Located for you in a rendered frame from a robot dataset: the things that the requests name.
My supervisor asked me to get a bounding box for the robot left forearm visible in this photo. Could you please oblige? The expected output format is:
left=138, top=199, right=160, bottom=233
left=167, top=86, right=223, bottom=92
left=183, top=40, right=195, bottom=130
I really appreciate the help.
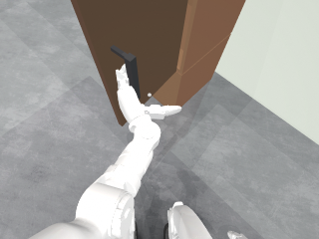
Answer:
left=76, top=115, right=160, bottom=216

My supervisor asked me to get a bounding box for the robot right shin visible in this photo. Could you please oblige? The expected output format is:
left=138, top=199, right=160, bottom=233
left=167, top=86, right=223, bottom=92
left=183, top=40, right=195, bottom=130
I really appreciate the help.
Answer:
left=168, top=201, right=183, bottom=239

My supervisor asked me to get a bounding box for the left robot upper arm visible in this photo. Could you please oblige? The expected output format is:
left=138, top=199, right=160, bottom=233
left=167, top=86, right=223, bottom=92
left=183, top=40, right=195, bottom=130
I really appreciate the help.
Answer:
left=28, top=182, right=135, bottom=239

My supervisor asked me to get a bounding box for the cupboard door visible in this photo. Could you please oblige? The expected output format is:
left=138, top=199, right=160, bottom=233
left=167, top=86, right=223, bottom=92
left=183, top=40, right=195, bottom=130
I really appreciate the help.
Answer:
left=71, top=0, right=188, bottom=126

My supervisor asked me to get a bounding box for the robot left hand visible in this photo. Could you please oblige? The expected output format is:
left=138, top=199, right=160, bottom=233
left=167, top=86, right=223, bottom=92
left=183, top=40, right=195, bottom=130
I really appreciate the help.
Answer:
left=116, top=64, right=181, bottom=123

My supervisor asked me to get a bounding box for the handle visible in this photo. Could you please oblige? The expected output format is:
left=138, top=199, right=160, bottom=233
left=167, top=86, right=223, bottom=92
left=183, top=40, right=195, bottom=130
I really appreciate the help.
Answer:
left=110, top=45, right=141, bottom=99

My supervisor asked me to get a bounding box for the left robot thigh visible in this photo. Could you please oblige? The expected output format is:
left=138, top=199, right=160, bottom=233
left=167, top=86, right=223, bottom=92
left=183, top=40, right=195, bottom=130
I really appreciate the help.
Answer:
left=115, top=209, right=136, bottom=239

